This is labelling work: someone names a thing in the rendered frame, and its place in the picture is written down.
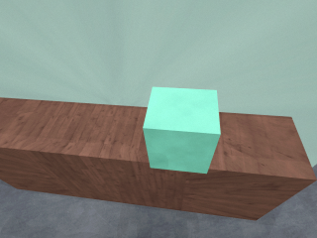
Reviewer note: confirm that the pedestal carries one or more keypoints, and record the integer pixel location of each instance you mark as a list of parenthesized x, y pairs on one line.
[(99, 151)]

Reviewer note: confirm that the carton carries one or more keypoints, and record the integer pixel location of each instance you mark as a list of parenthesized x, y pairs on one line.
[(182, 129)]

